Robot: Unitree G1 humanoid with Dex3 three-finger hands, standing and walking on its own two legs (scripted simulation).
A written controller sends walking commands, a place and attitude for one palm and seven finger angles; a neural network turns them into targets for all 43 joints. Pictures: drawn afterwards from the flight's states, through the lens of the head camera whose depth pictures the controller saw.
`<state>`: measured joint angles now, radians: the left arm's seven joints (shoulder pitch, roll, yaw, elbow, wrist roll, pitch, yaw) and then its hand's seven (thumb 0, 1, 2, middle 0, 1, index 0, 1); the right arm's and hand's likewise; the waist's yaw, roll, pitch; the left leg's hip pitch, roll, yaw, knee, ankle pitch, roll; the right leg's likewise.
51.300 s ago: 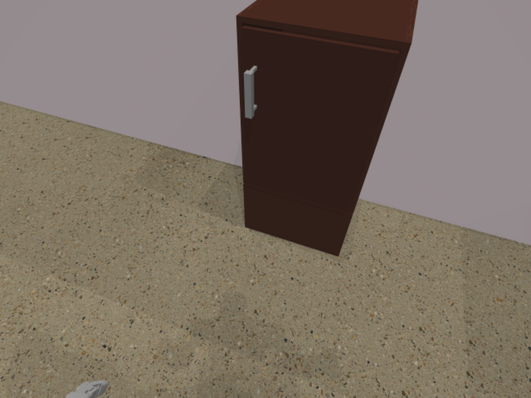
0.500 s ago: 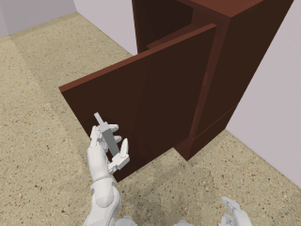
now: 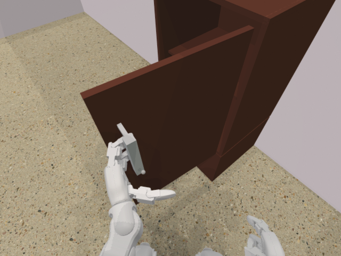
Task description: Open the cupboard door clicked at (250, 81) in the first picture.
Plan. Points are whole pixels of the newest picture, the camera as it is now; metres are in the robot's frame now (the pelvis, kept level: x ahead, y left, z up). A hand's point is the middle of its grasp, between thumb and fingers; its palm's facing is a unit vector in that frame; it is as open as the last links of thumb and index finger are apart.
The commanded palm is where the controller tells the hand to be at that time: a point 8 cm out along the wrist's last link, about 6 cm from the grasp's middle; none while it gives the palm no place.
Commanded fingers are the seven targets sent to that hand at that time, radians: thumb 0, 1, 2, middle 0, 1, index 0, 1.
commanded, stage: open thumb and fingers to let go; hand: left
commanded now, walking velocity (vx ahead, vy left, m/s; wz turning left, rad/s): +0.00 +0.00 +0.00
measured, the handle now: (130, 150) +0.35 +0.12 +0.05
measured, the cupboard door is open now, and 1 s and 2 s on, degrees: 84 85 85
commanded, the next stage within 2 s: slide the hand sideways off the handle in 0.08 s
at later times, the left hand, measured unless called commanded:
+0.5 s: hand (136, 186) +0.26 +0.09 +0.05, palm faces -0.14 -0.99 +0.08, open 16.5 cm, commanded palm +0.24 +0.14 +0.05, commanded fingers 0.00 -0.50 0.30 -0.15 -0.30 -0.15 -0.30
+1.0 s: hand (116, 201) +0.23 +0.13 +0.05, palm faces -0.08 -1.00 +0.00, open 16.3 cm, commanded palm +0.20 +0.19 +0.05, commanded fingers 0.00 -0.50 0.30 -0.15 -0.30 -0.15 -0.30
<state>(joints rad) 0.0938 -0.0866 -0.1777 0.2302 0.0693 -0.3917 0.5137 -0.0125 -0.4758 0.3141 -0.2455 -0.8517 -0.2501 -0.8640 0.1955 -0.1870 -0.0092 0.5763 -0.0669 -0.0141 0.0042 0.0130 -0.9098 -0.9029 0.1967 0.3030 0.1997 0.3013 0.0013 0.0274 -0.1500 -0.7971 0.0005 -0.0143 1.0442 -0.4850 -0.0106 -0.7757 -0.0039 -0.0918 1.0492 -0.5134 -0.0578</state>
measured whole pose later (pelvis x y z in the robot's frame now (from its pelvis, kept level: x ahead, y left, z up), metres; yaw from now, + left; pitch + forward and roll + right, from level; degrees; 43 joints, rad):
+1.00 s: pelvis +0.01 +0.03 -0.01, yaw -1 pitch +14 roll -2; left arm 0.41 0.11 -0.15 -0.15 -0.07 -0.33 -0.02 -0.02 -0.50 0.30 -0.14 -0.30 -0.15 -0.31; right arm 0.24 -0.20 0.03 0.42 0.00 -0.03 0.00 0.01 -0.91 -0.90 0.20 0.30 0.20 0.30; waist 0.01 0.03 -0.14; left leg -0.85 -0.01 0.01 1.14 -0.55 0.04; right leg -0.81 -0.01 -0.07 1.10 -0.54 -0.01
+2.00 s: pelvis +0.01 +0.03 +0.02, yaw +0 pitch +8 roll -3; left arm 0.57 0.28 0.16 -0.32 -0.29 -0.22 -0.24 -0.02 -0.47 0.32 -0.15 -0.30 -0.15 -0.30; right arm 0.28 -0.24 0.03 0.45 0.05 -0.12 -0.08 0.02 -0.91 -0.90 0.20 0.30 0.20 0.30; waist 0.01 0.05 -0.14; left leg -0.63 0.01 -0.02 0.98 -0.49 0.03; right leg -0.57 0.01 -0.09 0.91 -0.47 -0.02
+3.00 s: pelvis +0.03 +0.02 +0.07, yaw -1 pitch -4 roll +0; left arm 0.49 0.33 0.30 -0.39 -0.06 -0.04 0.12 0.01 0.87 0.90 -0.21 -0.30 -0.21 -0.30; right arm 0.20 -0.23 0.03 0.63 0.00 -0.08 -0.08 0.02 -0.91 -0.90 0.20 0.30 0.20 0.30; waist 0.07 0.06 0.01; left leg -0.10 0.00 0.01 0.43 -0.27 0.01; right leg -0.07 0.01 -0.06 0.40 -0.27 -0.02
